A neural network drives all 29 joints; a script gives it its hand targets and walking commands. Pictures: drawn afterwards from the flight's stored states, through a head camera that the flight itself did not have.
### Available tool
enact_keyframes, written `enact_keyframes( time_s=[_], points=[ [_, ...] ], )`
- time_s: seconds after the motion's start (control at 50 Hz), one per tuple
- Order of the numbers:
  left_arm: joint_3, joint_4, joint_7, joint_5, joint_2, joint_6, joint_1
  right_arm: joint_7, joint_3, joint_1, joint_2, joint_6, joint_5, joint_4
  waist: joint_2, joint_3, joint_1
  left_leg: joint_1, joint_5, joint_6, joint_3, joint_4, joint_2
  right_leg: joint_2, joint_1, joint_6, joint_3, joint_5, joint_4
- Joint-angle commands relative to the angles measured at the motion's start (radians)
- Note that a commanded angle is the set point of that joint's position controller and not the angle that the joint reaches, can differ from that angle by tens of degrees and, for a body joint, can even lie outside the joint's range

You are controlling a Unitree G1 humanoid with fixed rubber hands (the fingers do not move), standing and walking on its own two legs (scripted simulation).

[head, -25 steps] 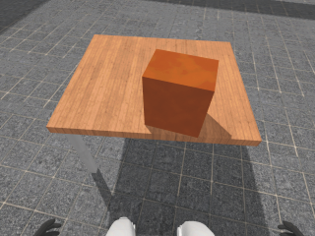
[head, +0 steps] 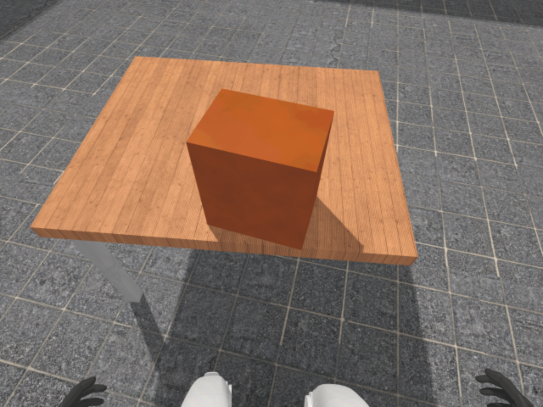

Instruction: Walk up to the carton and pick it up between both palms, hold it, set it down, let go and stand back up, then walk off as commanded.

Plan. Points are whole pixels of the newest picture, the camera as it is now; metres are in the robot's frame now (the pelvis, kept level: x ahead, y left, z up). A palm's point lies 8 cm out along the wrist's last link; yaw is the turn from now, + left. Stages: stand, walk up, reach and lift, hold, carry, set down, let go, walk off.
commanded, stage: walk up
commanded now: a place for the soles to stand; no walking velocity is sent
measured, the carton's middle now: (264, 174) +0.54 +0.03 -0.05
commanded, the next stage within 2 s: none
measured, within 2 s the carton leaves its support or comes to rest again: neither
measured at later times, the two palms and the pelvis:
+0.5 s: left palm out of the picture +0.13 +0.26 -0.07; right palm (532, 372) +0.17 -0.37 -0.06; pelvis +0.04 -0.05 +0.00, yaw +1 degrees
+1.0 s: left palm out of the picture +0.11 +0.27 -0.06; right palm (523, 366) +0.17 -0.36 -0.06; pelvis +0.03 -0.04 +0.01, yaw +1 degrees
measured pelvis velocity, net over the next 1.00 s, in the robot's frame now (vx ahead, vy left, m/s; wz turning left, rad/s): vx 0.03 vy -0.04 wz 0.02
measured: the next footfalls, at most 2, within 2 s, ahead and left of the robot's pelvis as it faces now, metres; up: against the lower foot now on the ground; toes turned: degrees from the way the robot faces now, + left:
right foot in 0.12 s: +0.05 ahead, -0.17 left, +0.00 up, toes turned -1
left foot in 0.38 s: +0.12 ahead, +0.13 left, +0.00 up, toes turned +4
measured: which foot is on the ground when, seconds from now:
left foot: down 0.00-0.14, up 0.16-0.36, down 0.38-0.92, up 0.94-1.00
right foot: up 0.00-0.10, down 0.12-1.00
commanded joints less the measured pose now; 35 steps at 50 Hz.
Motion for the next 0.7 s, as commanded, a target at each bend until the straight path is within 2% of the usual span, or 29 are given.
enact_keyframes(
  time_s=[0.0,0.02,0.06,0.08,0.1,0.12,0.14,0.16,0.18,0.2,0.22,0.24,0.26,0.28,0.34,0.36,0.38,0.4,0.42,0.44,0.46,0.48,0.5,0.52,0.56,0.58,0.6,0.66,0.68],
  points=[
    [0.077,-0.135,-0.006,-0.01,0.216,-0.015,-0.051,-0.017,-0.131,0.012,-0.301,-0.017,-0.046,-0.087,0.174,-0.025,-0.056,0.214,-0.367,0.284,-0.479,-0.34,0.324,-0.087,-0.292,0.033,0.187,-0.058,0.188],
    [0.078,-0.099,-0.015,-0.006,0.228,-0.016,0.012,-0.008,-0.135,-0.04,-0.307,-0.016,-0.031,-0.089,0.18,-0.026,-0.012,0.111,-0.334,0.192,-0.336,-0.312,0.259,-0.119,-0.142,0.027,0.166,0.002,0.023],
    [0.062,-0.061,-0.024,-0.027,0.179,-0.029,0.087,0.021,-0.124,-0.091,-0.28,-0.004,-0.04,-0.108,0.248,-0.087,0.003,0.102,-0.305,0.144,-0.209,-0.257,0.184,-0.037,0.035,-0.004,0.03,0.05,-0.279],
    [0.064,0.003,-0.017,-0.024,0.194,-0.037,0.167,0.024,-0.117,-0.117,-0.277,0.005,-0.028,-0.101,0.179,-0.093,0.051,-0.091,-0.335,0.089,-0.149,-0.159,0.129,-0.01,0.277,-0.023,0.014,0.204,-0.367],
    [0.06,0.013,0.001,-0.029,0.228,-0.057,0.14,0.037,-0.084,-0.097,-0.201,0.012,-0.018,-0.086,0.013,-0.054,0.041,-0.103,-0.29,0.036,-0.041,0.059,0.055,-0.046,0.255,0.003,0.151,0.179,-0.583],
    [0.072,-0.011,0.005,-0.018,0.273,-0.06,0.113,0.048,-0.079,-0.052,-0.149,0.016,-0.011,-0.109,-0.139,-0.094,0.042,-0.241,-0.332,-0.015,0.044,0.235,-0.037,-0.207,0.268,-0.072,0.442,0.019,-0.628],
    [0.075,-0.052,0.023,-0.021,0.317,-0.08,0.06,0.032,-0.086,-0.142,-0.175,0.023,0.002,-0.127,-0.078,-0.002,0.047,-0.228,-0.296,-0.031,-0.12,0.261,-0.046,-0.321,0.113,-0.075,0.643,0.117,-0.724],
    [0.071,-0.037,0.031,-0.029,0.299,-0.083,0.012,0.028,-0.104,-0.157,-0.21,0.029,0.008,-0.118,-0.03,0.056,0.03,-0.17,-0.27,-0.025,-0.163,0.265,-0.019,-0.315,0.063,-0.099,0.585,0.197,-0.688],
    [0.056,-0.029,0.038,-0.031,0.286,-0.084,-0.022,0.034,-0.09,-0.1,-0.191,0.029,0.011,-0.094,-0.043,0.069,-0.018,-0.152,-0.225,-0.027,-0.132,0.265,-0.018,-0.252,0.101,-0.08,0.451,0.295,-0.651],
    [0.05,-0.03,0.047,-0.025,0.291,-0.087,-0.007,0.041,-0.093,-0.076,-0.189,0.03,0.013,-0.061,-0.067,0.04,-0.009,-0.13,-0.241,-0.035,-0.12,0.253,-0.018,-0.227,0.151,-0.038,0.393,0.474,-0.584],
    [0.042,-0.026,0.052,-0.027,0.293,-0.089,-0.01,0.043,-0.082,-0.063,-0.185,0.016,0.01,-0.047,-0.096,-0.01,-0.011,-0.128,-0.295,-0.037,-0.093,0.218,-0.029,-0.241,0.258,-0.074,0.401,0.703,-0.523],
    [0.036,-0.014,0.049,-0.037,0.27,-0.096,0.025,0.048,-0.068,-0.066,-0.172,0.008,-0.006,-0.03,-0.103,-0.057,0.006,-0.127,-0.271,-0.03,-0.054,0.16,-0.009,-0.217,0.329,-0.08,0.28,0.95,-0.459],
    [0.029,-0.021,0.048,-0.029,0.252,-0.088,0.044,0.05,-0.062,-0.09,-0.169,0.005,-0.014,-0.036,-0.157,-0.119,0.031,-0.115,-0.281,-0.028,-0.016,0.127,-0.046,-0.188,0.418,-0.081,0.244,1.18,-0.395],
    [0.036,-0.025,0.052,-0.028,0.27,-0.078,0.058,0.048,-0.061,-0.098,-0.151,0.005,-0.002,-0.037,-0.162,-0.129,0.03,-0.08,-0.275,-0.025,0.006,0.096,-0.048,-0.217,0.405,-0.069,0.258,1.224,-0.378],
    [0.02,-0.027,0.058,-0.045,0.253,-0.056,0.024,0.044,-0.057,-0.091,-0.149,0.012,-0.005,-0.026,-0.155,-0.113,0.008,0.077,-0.076,-0.01,0.03,-0.108,-0.044,-0.18,0.259,-0.033,0.172,1.108,-0.321],
    [0.013,-0.055,0.054,-0.06,0.235,-0.06,-0.036,0.043,-0.078,-0.052,-0.177,0.008,-0.013,-0.018,-0.108,-0.155,-0.028,0.24,0.202,0.016,-0.038,-0.134,-0.014,-0.163,0.15,-0.021,0.152,1.011,-0.288],
    [-0.004,-0.047,0.044,-0.057,0.206,-0.076,-0.051,0.045,-0.095,-0.029,-0.254,0.009,-0.01,-0.009,0.031,-0.201,-0.045,0.352,0.39,0.051,-0.181,-0.162,0.087,-0.13,0.065,-0.011,0.111,0.827,-0.238],
    [0.01,-0.037,0.044,-0.059,0.23,-0.073,0.002,0.045,-0.096,-0.054,-0.27,0.005,-0.01,-0.015,0.078,-0.263,-0.027,0.338,0.441,0.136,-0.31,-0.1,0.182,-0.085,0.068,0.052,0.117,0.617,-0.183],
    [0.006,-0.031,0.049,-0.054,0.212,-0.069,-0.016,0.05,-0.089,-0.058,-0.255,0.01,-0.008,-0.019,0.101,-0.271,-0.049,0.322,0.372,0.182,-0.314,-0.114,0.205,-0.068,0.05,0.046,0.114,0.408,-0.21],
    [-0.004,-0.018,0.046,-0.048,0.21,-0.061,-0.025,0.057,-0.075,-0.117,-0.225,0.014,0.0,-0.024,0.065,-0.168,-0.023,0.21,0.243,0.143,-0.245,-0.134,0.175,-0.085,0.097,0.019,0.102,0.319,-0.351],
    [0.008,-0.007,0.045,-0.041,0.221,-0.07,-0.026,0.06,-0.074,-0.143,-0.212,0.019,-0.002,-0.032,0.023,-0.188,-0.02,0.222,0.255,0.1,-0.186,-0.072,0.101,-0.096,0.11,-0.005,0.15,0.375,-0.421],
    [0.002,0.005,0.044,-0.046,0.235,-0.073,-0.024,0.063,-0.072,-0.17,-0.21,0.027,0.006,-0.019,0.038,-0.172,-0.008,0.19,0.226,0.044,-0.11,-0.045,0.065,-0.142,0.134,-0.013,0.176,0.412,-0.482],
    [0.013,0.0,0.044,-0.043,0.246,-0.08,-0.042,0.068,-0.07,-0.147,-0.189,0.028,0.01,-0.013,0.035,-0.179,-0.024,0.185,0.218,0.032,-0.075,-0.044,0.024,-0.176,0.146,-0.042,0.207,0.457,-0.48],
    [0.013,-0.003,0.038,-0.045,0.255,-0.08,-0.055,0.068,-0.079,-0.174,-0.196,0.029,0.005,-0.018,0.064,-0.165,-0.026,0.237,0.234,0.026,-0.039,-0.058,0.021,-0.163,0.102,-0.052,0.157,0.47,-0.439],
    [0.009,-0.007,0.041,-0.039,0.223,-0.077,-0.041,0.071,-0.069,-0.192,-0.173,0.029,0.003,-0.031,0.134,-0.174,-0.015,0.244,0.283,0.046,-0.087,-0.086,0.04,-0.136,0.108,-0.009,0.129,0.459,-0.418],
    [0.005,0.0,0.037,-0.045,0.233,-0.074,-0.053,0.067,-0.063,-0.185,-0.178,0.024,0.014,-0.035,0.078,-0.186,-0.032,0.253,0.26,0.053,-0.129,-0.102,0.062,-0.112,0.101,-0.03,0.117,0.461,-0.407],
    [0.021,0.01,0.039,-0.041,0.241,-0.071,-0.033,0.068,-0.069,-0.178,-0.205,0.023,0.012,-0.027,0.02,-0.235,-0.017,0.253,0.249,0.068,-0.142,-0.092,0.072,-0.118,0.143,-0.013,0.123,0.434,-0.428],
    [0.016,0.017,0.037,-0.046,0.241,-0.078,-0.057,0.071,-0.072,-0.195,-0.219,0.025,0.007,-0.017,0.05,-0.203,-0.019,0.237,0.211,0.035,-0.087,-0.079,0.037,-0.137,0.119,-0.034,0.148,0.41,-0.466],
    [0.01,-0.002,0.033,-0.05,0.247,-0.079,-0.092,0.071,-0.064,-0.197,-0.192,0.024,0.017,-0.012,0.019,-0.167,-0.036,0.227,0.183,0.03,-0.098,-0.084,0.032,-0.132,0.097,-0.036,0.143,0.431,-0.461]
  ],
)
